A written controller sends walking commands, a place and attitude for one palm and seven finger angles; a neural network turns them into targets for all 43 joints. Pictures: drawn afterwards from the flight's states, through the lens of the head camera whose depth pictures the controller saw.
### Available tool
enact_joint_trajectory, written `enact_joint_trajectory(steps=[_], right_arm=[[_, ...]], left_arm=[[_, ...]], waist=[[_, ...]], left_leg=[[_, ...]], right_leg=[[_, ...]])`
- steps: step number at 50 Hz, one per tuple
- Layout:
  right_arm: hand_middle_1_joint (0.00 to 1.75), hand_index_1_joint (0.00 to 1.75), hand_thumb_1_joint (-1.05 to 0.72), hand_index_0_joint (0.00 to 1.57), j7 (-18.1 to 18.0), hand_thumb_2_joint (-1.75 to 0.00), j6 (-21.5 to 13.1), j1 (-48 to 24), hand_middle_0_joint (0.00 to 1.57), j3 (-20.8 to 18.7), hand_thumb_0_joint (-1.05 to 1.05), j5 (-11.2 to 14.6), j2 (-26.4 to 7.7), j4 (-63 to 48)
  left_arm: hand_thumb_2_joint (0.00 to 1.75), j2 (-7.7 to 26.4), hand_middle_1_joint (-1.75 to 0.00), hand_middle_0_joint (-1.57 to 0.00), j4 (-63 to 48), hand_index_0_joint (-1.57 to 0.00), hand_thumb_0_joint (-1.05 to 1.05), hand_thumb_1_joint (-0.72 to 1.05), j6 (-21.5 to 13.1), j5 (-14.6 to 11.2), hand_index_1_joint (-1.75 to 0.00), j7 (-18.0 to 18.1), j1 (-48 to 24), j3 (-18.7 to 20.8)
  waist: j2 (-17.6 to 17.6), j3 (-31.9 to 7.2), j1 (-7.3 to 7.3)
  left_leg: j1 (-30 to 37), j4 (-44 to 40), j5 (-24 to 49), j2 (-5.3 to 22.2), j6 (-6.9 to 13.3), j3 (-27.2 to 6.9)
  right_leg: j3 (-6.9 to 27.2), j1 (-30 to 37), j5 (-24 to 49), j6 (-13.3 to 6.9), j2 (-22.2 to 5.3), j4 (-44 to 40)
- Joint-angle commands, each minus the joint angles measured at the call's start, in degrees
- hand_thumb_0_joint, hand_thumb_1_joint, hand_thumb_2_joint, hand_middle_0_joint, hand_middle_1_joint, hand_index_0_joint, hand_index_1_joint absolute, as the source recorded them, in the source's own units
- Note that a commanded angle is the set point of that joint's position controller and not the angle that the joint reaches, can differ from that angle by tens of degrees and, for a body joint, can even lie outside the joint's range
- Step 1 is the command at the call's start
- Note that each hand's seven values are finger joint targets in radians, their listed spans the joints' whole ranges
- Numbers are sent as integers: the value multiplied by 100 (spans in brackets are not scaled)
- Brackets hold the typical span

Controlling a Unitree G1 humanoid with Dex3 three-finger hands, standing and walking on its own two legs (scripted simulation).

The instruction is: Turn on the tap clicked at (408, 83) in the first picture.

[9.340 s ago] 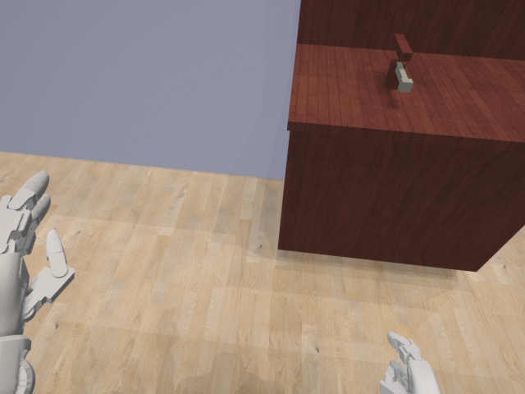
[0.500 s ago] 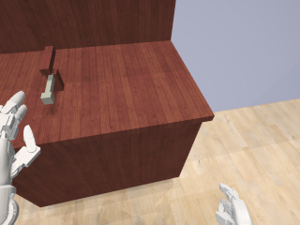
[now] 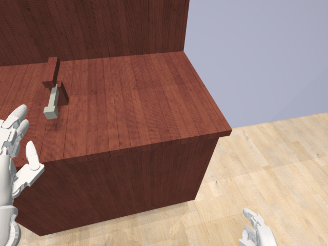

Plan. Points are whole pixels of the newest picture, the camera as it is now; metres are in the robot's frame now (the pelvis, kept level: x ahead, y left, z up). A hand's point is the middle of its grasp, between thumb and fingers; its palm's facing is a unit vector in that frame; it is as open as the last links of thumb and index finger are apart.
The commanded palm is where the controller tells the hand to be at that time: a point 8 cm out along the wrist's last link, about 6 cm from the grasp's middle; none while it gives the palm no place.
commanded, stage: shuffle to correct the standing spot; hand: left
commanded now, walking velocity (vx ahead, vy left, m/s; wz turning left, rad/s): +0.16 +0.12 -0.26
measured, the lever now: (51, 112) +0.43 +0.37 +0.06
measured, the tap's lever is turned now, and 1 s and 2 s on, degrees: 0 0 0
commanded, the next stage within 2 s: come to a stop and stand still in 0.40 s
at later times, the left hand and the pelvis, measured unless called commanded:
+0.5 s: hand (57, 128) +0.30 +0.26 +0.16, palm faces +0.33 -0.85 -0.40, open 7.4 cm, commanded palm +0.24 +0.30 +0.18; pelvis +0.06 +0.03 -0.01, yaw -3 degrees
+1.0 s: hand (42, 107) +0.35 +0.31 +0.17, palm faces +0.39 -0.85 -0.35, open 7.4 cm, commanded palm +0.29 +0.34 +0.18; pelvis +0.12 +0.07 +0.00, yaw -4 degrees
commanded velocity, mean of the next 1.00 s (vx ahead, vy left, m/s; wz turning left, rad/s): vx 0.04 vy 0.06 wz -0.04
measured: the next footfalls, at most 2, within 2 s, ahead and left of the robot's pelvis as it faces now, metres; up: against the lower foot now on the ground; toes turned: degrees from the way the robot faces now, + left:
right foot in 0.56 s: +0.17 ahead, -0.04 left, +0.00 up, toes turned -4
left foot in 0.78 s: +0.20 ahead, +0.19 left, +0.00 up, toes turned -3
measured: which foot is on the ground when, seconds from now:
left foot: down 0.00-0.56, up 0.58-0.76, down 0.78-1.00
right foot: down 0.00-0.34, up 0.36-0.54, down 0.56-1.00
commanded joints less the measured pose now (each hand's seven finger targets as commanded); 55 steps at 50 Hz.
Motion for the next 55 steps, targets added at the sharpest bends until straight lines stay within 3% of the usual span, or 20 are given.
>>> enact_joint_trajectory(steps=[1,5,8,12,15,17,18,19,22,25,26,27,28,29,32,36,39,44,46,55], right_arm=[[30,30,-90,20,-64,-90,-308,-633,20,-323,0,2,-739,-923],[30,30,-90,20,-27,-90,-301,-605,20,-322,0,39,-715,-935],[30,30,-90,20,32,-90,-277,-626,20,-374,0,68,-692,-933],[30,30,-90,20,137,-90,-141,-630,20,-372,0,95,-629,-912],[30,30,-90,20,87,-90,-112,-522,20,-378,0,125,-704,-912],[30,30,-90,20,116,-90,-206,-357,20,-414,0,68,-636,-924],[30,30,-90,20,150,-90,-288,-448,20,-404,0,9,-620,-897],[30,30,-90,20,184,-90,-319,-321,20,-428,0,-16,-632,-842],[30,30,-90,20,192,-90,-380,-355,20,-421,0,69,-634,-844],[30,30,-90,20,138,-90,-353,-524,20,-319,0,26,-625,-911],[30,30,-90,20,138,-90,-317,-597,20,-338,0,41,-654,-941],[30,30,-90,20,159,-90,-277,-616,20,-380,0,74,-662,-980],[30,30,-90,20,196,-90,-313,-755,20,-404,0,65,-622,-1098],[30,30,-90,20,220,-90,-259,-497,20,-350,0,26,-641,-1021],[30,30,-90,20,296,-90,-92,-574,20,-216,0,118,-484,-836],[30,30,-90,20,24,-90,-243,-656,20,-127,0,-4,-411,-627],[30,30,-90,20,-106,-90,-353,-688,20,-203,0,45,-526,-730],[30,30,-90,20,-68,-90,-432,-732,20,-167,0,142,-526,-865],[30,30,-90,20,-20,-90,-490,-636,20,-204,0,130,-553,-867],[30,30,-90,20,-7,-90,-430,-713,20,-221,0,86,-584,-822]], left_arm=[[90,1025,-30,-20,-1334,-20,0,90,-433,24,-30,95,-843,585],[90,1095,-30,-20,-1392,-20,0,90,-482,-5,-30,111,-602,710],[90,1292,-30,-20,-1411,-20,0,90,-551,-62,-30,106,-292,924],[90,1326,-30,-20,-1472,-20,0,90,-670,-65,-30,120,-72,1107],[90,1266,-30,-20,-1850,-20,0,90,-647,-111,-30,84,-140,1052],[90,1269,-30,-20,-2043,-20,0,90,-666,-42,-30,106,-256,953],[90,1285,-30,-20,-2258,-20,0,90,-674,-33,-30,100,-553,913],[90,1194,-30,-20,-2023,-20,0,90,-623,8,-30,118,-401,834],[90,1111,-30,-20,-1900,-20,0,90,-513,38,-30,131,-224,763],[90,1253,-30,-20,-1905,-20,0,90,-521,-22,-30,136,8,979],[90,1306,-30,-20,-1850,-20,0,90,-530,-41,-30,135,138,1095],[90,1443,-30,-20,-1816,-20,0,90,-547,-36,-30,147,141,1259],[90,1436,-30,-20,-1558,-20,0,90,-588,-143,-30,104,295,1335],[90,1498,-30,-20,-1565,-20,0,90,-628,-199,-30,132,288,1573],[90,1312,-30,-20,-1794,-20,0,90,-683,-84,-30,112,-62,1315],[90,1142,-30,-20,-1956,-20,0,90,-506,-60,-30,217,-504,864],[90,1118,-30,-20,-2026,-20,0,90,-388,-25,-30,240,-577,731],[90,1024,-30,-20,-1653,-20,0,90,-342,97,-30,232,-646,757],[90,929,-30,-20,-1544,-20,0,90,-322,111,-30,211,-527,650],[90,1030,-30,-20,-1618,-20,0,90,-161,22,-30,196,-508,638]], waist=[[440,-256,-116],[392,-435,-115],[-203,-546,-134],[-610,-479,-80],[550,-576,-292],[1464,-650,-392],[1713,-503,-428],[1185,-292,-436],[745,64,-306],[1057,-491,-109],[766,-756,28],[-181,-1160,108],[-936,-1168,61],[-563,-706,-40],[-283,-272,-109],[-236,-455,-141],[354,-114,-114],[1023,158,-65],[522,-119,-58],[403,-586,-68]], left_leg=[[-362,-602,-529,588,75,-592],[-454,-19,653,529,17,-395],[-730,1075,958,158,-143,39],[-1432,1289,-584,144,-142,-144],[543,-95,1907,568,1,-573],[2436,-209,4693,1420,104,-1560],[2643,-246,4733,1453,131,-1587],[2337,-270,4269,1434,258,-1502],[1282,-485,3722,1150,303,-785],[85,703,4142,766,-118,9],[-615,1601,3661,665,-223,21],[-1956,3331,2581,257,-365,147],[-2630,5012,-627,-276,-420,-3],[-2597,5298,-1312,98,-307,-805],[-1697,4066,-934,607,-309,-865],[228,997,205,51,-241,260],[104,-253,-414,553,-37,-617],[-1810,-1306,-1644,985,125,-1195],[-1337,-860,-848,700,-13,-765],[-257,-651,1255,565,-218,-486]], right_leg=[[321,70,-257,-247,-227,264],[295,433,874,-330,-359,710],[1168,721,1723,-639,-954,427],[1896,1163,2075,-937,-1629,202],[403,-273,1604,-262,-466,1788],[-512,-2550,-1559,15,-13,3318],[-492,-3022,-1866,-33,-47,3932],[-516,-3107,-1717,-100,-157,4115],[-955,-2369,-965,-102,-298,2942],[-1403,290,236,-236,-84,972],[-1217,1471,873,-380,-157,524],[67,2822,2204,-920,-972,579],[2089,2642,3796,-1671,-2315,238],[2671,1511,3352,-1660,-2665,-236],[1480,-232,1243,-1182,-2140,-563],[307,-949,-1153,-580,-1308,-713],[130,-876,-2024,-188,-861,-68],[-138,839,-600,26,-292,498],[54,863,-207,-14,-371,-59],[-53,942,1098,-2,-412,-317]])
